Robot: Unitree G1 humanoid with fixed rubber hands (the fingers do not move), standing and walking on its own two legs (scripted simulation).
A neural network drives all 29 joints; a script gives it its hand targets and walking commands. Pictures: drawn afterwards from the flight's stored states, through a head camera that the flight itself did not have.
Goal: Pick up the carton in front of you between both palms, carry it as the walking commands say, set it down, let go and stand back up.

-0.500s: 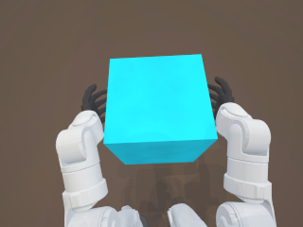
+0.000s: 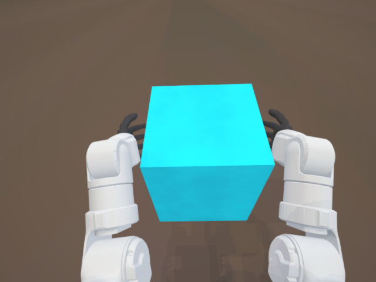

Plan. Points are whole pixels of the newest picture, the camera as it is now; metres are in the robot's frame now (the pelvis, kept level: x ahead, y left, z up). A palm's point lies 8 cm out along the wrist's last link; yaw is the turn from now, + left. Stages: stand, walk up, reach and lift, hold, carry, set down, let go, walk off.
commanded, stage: carry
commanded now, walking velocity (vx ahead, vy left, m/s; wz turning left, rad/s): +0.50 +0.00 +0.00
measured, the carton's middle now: (202, 157) +0.38 +0.00 +0.08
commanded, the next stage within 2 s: none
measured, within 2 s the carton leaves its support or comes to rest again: neither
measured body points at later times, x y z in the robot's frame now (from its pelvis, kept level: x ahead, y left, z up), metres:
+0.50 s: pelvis +0.34 +0.04 +0.01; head +0.35 +0.05 +0.46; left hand +0.62 +0.18 +0.09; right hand +0.61 -0.12 +0.10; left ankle +0.42 +0.11 -0.72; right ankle +0.16 -0.06 -0.63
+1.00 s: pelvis +0.68 -0.02 -0.01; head +0.66 -0.03 +0.44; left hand +0.93 +0.13 +0.07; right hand +0.93 -0.18 +0.07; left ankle +0.46 +0.11 -0.66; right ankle +0.80 -0.10 -0.72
